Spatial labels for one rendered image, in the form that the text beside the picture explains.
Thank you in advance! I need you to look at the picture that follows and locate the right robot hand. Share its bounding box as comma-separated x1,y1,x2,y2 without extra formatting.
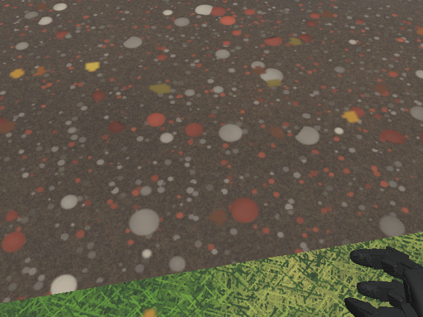
344,246,423,317

